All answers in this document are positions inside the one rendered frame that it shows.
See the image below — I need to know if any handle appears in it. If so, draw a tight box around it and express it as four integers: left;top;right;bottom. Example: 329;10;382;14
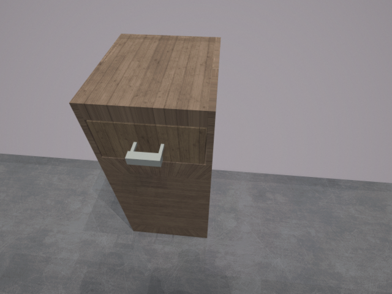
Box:
125;142;165;167

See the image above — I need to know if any drawer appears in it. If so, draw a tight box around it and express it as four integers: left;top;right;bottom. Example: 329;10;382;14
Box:
86;120;208;164

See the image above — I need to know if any cabinet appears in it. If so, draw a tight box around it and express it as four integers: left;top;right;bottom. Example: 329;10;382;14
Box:
69;34;221;238

